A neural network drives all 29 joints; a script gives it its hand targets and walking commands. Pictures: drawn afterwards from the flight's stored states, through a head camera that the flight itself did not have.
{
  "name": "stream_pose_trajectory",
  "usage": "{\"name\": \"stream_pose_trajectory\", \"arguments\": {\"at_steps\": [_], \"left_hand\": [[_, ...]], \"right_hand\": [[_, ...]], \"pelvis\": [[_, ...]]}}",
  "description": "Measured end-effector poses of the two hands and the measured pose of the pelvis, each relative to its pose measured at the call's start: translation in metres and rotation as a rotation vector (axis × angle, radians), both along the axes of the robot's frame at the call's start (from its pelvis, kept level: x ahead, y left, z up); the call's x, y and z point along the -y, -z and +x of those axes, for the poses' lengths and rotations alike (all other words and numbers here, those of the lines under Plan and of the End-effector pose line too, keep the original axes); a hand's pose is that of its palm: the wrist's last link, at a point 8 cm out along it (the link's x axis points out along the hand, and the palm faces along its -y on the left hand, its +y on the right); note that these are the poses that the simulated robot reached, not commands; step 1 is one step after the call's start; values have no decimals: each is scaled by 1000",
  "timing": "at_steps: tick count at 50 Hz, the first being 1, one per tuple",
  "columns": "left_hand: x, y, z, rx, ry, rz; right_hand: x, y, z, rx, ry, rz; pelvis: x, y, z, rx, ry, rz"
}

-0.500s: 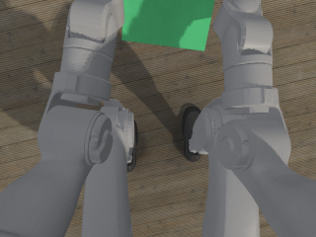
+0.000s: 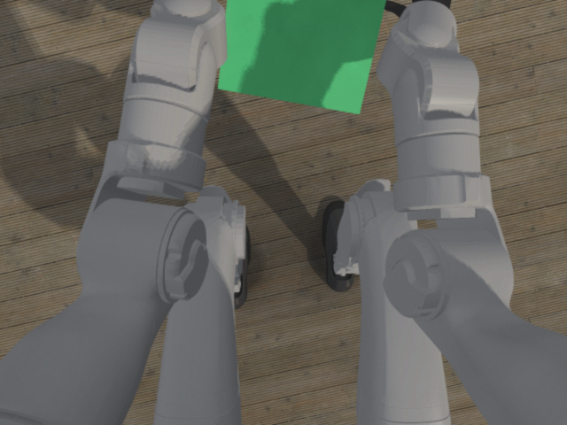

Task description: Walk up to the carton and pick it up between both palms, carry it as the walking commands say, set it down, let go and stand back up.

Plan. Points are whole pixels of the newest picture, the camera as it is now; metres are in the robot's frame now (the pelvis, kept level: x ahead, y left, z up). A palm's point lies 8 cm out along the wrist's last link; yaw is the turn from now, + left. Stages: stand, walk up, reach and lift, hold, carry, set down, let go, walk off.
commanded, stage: reach and lift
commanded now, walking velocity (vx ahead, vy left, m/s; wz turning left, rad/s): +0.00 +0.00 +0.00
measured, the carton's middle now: out of the picture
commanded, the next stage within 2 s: none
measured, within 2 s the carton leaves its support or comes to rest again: neither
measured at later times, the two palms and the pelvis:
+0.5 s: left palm out of the picture +0.52 +0.10 +0.01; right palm out of the picture +0.51 -0.13 +0.01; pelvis +0.00 +0.00 +0.05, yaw +0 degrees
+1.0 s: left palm out of the picture +0.51 +0.10 +0.08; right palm out of the picture +0.49 -0.12 +0.08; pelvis +0.00 +0.00 +0.11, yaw +0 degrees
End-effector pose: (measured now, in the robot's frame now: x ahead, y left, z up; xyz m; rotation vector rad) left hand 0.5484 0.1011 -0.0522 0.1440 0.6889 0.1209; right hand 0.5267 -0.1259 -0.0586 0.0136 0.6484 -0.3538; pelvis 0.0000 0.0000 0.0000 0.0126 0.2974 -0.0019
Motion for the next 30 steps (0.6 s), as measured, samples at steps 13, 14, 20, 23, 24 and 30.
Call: {"name": "stream_pose_trajectory", "arguments": {"at_steps": [13, 14, 20, 23, 24, 30], "left_hand": [[-1, -32, -11, 2, -7, -9], [-1, -35, -12, 4, -7, -10], [0, -51, -17, 7, -9, -16], [0, -58, -21, 4, -7, -12], [0, -61, -23, 3, -7, -12], [-1, -76, -29, 2, -11, -22]], "right_hand": [[0, -34, -9, -3, -7, -7], [0, -38, -10, -1, -7, -6], [0, -55, -14, 2, -6, -5], [0, -63, -18, -2, -5, -5], [0, -66, -19, -3, -4, -4], [0, -81, -26, -3, 1, -2]], "pelvis": [[0, -26, -3, 36, 3, 2], [0, -28, -3, 39, 3, 2], [0, -40, -3, 57, 4, 2], [0, -47, -4, 67, 4, 2], [0, -49, -4, 70, 5, 2], [0, -62, -5, 88, 5, 1]]}}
